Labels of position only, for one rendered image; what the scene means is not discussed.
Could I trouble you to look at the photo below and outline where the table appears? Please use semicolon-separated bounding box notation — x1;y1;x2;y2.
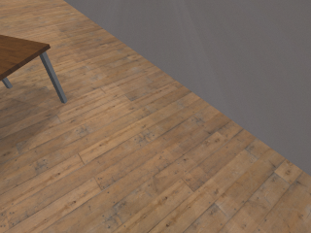
0;35;68;104

